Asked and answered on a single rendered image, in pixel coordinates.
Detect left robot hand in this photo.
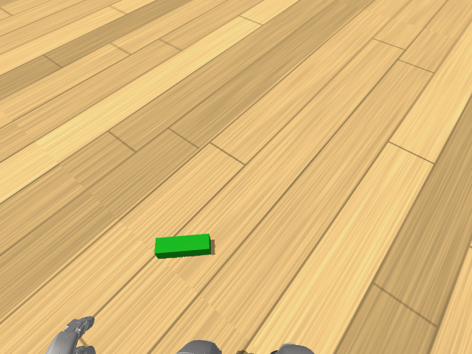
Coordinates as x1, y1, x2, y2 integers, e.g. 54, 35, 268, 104
46, 316, 96, 354

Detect carton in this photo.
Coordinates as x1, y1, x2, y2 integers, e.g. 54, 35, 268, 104
154, 234, 211, 259

